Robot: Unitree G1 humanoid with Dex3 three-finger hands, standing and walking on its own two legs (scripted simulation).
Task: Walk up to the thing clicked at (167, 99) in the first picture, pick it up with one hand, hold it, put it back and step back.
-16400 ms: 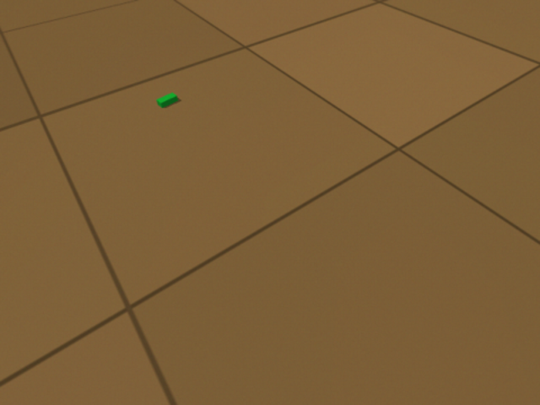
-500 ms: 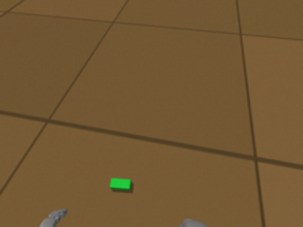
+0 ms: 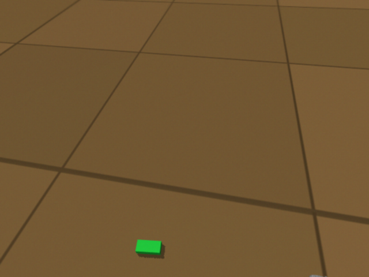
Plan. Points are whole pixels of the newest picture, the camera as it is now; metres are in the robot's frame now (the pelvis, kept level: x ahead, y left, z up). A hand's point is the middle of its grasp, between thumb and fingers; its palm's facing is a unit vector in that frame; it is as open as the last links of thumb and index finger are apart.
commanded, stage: walk up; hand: left
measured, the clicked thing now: (148, 247) +0.40 +0.23 -0.76
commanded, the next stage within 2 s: none
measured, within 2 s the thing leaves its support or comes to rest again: neither
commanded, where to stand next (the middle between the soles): +0.01 +0.00 m, yaw -1 degrees
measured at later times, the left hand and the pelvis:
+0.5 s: hand out of the picture +0.10 +0.26 -0.15, palm faces -0.02 -0.93 -0.36, open 7.4 cm; pelvis -0.03 +0.00 +0.00, yaw +0 degrees
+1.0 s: hand out of the picture -0.03 +0.30 -0.16, palm faces -0.13 -0.93 -0.34, open 7.4 cm; pelvis -0.11 +0.02 +0.00, yaw -4 degrees
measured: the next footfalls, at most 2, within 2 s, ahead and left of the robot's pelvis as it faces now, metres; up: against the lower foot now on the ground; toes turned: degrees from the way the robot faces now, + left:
right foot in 1.08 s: -0.06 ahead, -0.14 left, +0.00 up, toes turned -5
left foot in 1.44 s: +0.06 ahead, +0.12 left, +0.00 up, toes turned -3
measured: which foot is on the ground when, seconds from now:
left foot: down 0.00-1.00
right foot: down 0.00-0.70, up 0.72-1.00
